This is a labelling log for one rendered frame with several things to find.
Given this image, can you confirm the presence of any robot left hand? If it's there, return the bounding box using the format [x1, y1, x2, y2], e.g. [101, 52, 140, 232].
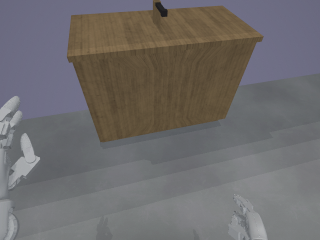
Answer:
[0, 96, 40, 200]

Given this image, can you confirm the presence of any robot right hand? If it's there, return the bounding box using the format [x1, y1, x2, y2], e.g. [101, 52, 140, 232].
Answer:
[228, 194, 268, 240]

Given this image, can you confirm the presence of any counter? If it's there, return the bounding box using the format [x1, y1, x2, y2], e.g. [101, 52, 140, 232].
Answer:
[67, 0, 264, 143]

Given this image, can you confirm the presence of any robot left forearm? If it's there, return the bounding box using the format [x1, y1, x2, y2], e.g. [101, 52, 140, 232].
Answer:
[0, 199, 20, 240]

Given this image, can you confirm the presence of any tap lever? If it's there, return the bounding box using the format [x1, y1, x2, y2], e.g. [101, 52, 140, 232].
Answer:
[155, 2, 168, 17]

